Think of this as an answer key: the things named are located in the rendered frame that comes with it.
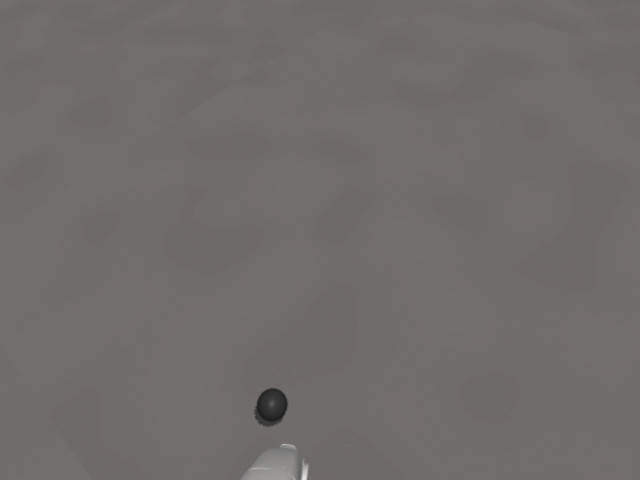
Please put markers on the ball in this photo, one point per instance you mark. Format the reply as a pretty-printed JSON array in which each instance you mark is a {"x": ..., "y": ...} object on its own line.
[{"x": 272, "y": 404}]

